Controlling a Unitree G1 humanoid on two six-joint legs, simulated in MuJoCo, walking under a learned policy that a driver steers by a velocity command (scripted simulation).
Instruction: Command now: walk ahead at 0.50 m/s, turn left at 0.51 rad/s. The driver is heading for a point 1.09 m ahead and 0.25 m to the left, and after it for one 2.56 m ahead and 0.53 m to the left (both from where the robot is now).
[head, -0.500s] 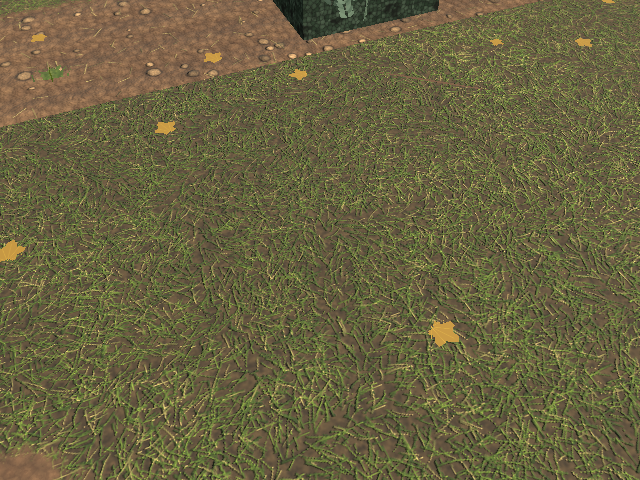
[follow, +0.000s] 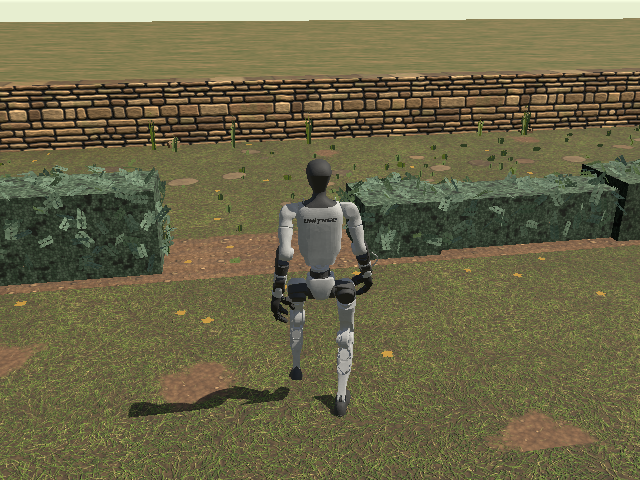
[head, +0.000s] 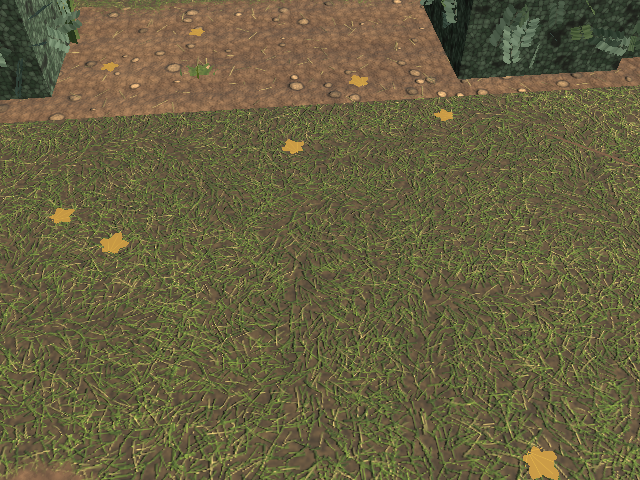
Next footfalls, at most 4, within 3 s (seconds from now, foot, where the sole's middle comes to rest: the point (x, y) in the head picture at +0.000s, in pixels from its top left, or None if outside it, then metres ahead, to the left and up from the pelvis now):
0.18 left None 0.27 0.14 -0.88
0.56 right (357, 476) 0.58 -0.01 -0.88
1.08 left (225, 462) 0.59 0.29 -0.88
1.62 right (275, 337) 1.05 0.25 -1.05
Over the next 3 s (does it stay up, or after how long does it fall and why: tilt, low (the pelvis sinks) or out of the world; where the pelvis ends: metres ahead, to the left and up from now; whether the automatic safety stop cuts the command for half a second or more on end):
stays up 1.03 0.36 -0.27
